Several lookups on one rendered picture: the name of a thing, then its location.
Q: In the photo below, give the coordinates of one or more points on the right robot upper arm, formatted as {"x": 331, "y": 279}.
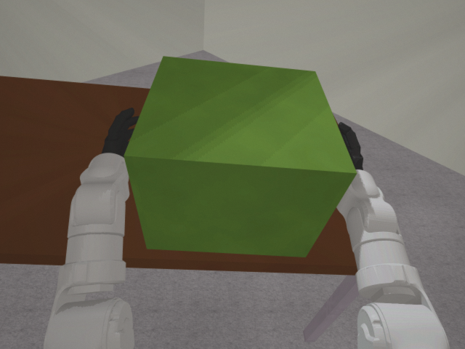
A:
{"x": 398, "y": 326}

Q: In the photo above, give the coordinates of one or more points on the table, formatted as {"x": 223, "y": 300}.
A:
{"x": 49, "y": 133}

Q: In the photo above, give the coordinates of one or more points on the left robot hand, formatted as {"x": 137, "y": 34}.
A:
{"x": 119, "y": 134}

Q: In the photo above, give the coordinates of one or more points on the robot left forearm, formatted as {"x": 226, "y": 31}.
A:
{"x": 96, "y": 228}

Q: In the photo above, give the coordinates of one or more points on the left robot upper arm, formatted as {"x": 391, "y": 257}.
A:
{"x": 92, "y": 324}

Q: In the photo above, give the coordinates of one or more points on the right robot hand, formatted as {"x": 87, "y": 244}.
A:
{"x": 352, "y": 145}

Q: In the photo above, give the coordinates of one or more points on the robot right forearm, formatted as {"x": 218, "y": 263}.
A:
{"x": 384, "y": 273}

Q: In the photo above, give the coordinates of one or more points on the carton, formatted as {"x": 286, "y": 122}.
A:
{"x": 235, "y": 158}

